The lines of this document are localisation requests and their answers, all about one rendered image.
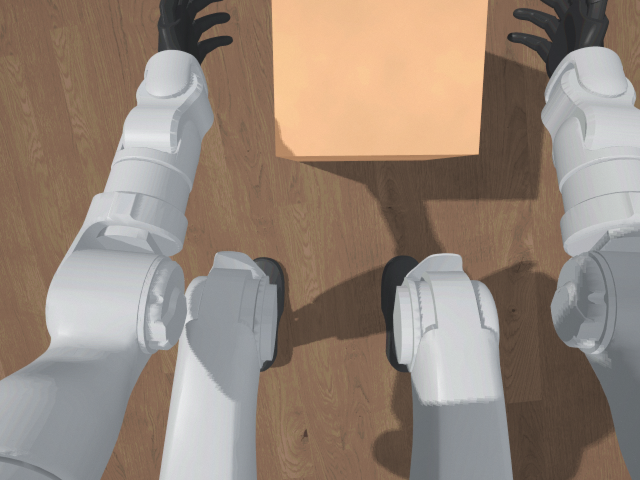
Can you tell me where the left robot upper arm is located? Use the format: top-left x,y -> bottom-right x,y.
0,247 -> 187,480

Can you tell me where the right robot forearm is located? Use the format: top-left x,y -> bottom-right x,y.
541,46 -> 640,257

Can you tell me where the right robot upper arm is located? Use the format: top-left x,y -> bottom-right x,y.
551,250 -> 640,480

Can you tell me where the left robot foot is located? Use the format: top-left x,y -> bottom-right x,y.
253,257 -> 285,372

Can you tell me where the left robot thigh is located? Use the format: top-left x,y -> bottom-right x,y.
159,268 -> 277,480

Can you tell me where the left robot forearm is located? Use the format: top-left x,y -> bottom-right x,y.
45,50 -> 214,336

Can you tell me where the left robot hand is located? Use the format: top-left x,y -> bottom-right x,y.
158,0 -> 233,66

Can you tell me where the carton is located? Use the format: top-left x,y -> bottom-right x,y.
272,0 -> 488,161

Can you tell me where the right robot hand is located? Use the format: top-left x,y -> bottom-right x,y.
507,0 -> 609,79

